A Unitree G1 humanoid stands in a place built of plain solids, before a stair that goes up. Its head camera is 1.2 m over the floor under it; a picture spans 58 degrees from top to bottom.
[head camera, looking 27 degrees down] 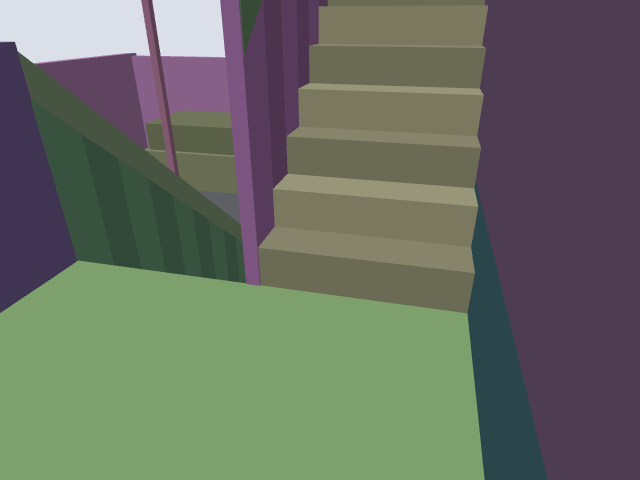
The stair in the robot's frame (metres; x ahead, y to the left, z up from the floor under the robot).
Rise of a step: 0.21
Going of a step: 0.25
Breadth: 1.00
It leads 14 degrees to the right of straight ahead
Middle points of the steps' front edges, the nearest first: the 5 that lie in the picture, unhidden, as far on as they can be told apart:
1.73 -0.19 0.21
1.98 -0.25 0.43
2.22 -0.30 0.64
2.46 -0.36 0.85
2.71 -0.42 1.06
